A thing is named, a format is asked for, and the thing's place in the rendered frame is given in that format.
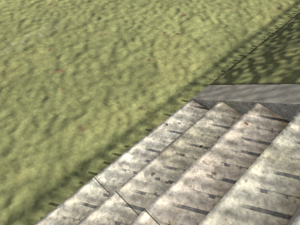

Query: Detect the stairs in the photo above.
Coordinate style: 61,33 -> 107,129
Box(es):
35,99 -> 300,225

